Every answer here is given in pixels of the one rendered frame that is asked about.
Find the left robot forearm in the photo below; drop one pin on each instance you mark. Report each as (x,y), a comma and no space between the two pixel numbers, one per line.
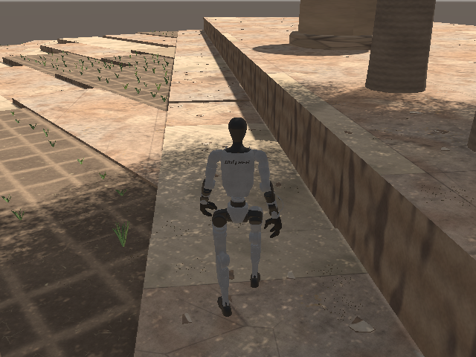
(205,194)

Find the left robot upper arm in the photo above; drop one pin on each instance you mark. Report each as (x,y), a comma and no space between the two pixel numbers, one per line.
(210,172)

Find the right robot forearm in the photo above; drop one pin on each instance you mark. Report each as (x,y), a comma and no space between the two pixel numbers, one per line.
(271,203)

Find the robot left hand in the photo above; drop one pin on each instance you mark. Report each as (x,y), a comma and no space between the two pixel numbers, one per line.
(210,206)

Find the robot left shin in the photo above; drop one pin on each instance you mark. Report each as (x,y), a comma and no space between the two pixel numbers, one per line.
(223,280)

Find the right robot upper arm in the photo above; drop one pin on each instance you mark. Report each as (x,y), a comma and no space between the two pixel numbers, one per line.
(263,167)

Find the robot right thigh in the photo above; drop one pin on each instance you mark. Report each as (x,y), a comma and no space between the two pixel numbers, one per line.
(255,217)

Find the robot right hand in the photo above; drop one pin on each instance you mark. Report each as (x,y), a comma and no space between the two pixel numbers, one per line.
(277,226)

